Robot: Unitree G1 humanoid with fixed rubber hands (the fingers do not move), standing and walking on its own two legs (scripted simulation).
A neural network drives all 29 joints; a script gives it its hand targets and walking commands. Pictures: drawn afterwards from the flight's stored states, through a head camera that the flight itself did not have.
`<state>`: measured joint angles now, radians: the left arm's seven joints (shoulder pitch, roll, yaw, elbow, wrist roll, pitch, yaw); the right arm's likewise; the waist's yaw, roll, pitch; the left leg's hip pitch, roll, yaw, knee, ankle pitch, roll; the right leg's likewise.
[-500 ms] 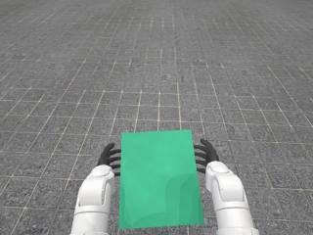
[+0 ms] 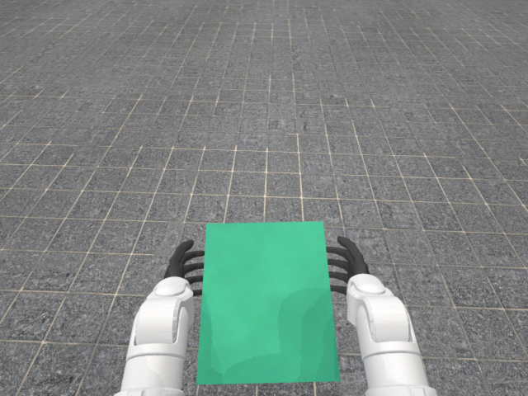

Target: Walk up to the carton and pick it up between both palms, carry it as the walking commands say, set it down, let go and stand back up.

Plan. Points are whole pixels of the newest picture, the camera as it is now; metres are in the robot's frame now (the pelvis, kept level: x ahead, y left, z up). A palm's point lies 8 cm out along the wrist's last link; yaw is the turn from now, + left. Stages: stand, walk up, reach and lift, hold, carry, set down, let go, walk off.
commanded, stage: carry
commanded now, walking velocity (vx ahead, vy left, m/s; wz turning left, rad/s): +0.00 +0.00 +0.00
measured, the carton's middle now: (266, 303) +0.29 +0.00 -0.06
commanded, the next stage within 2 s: hold in 0.94 s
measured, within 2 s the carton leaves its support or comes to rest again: neither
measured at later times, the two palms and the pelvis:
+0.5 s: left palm (177, 293) +0.27 +0.14 +0.02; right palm (358, 290) +0.27 -0.14 +0.03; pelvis -0.01 +0.00 +0.00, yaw +0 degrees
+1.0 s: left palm (177, 295) +0.27 +0.14 +0.02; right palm (358, 292) +0.27 -0.14 +0.02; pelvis -0.02 +0.00 +0.00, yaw +0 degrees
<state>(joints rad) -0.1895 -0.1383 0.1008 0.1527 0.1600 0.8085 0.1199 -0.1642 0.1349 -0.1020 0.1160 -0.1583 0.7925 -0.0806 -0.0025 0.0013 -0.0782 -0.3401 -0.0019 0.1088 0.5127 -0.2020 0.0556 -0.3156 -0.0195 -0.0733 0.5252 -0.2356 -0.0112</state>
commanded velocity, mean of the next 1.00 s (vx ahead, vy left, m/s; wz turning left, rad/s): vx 0.00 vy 0.00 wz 0.00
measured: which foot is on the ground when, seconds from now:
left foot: down 0.00-1.00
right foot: down 0.00-1.00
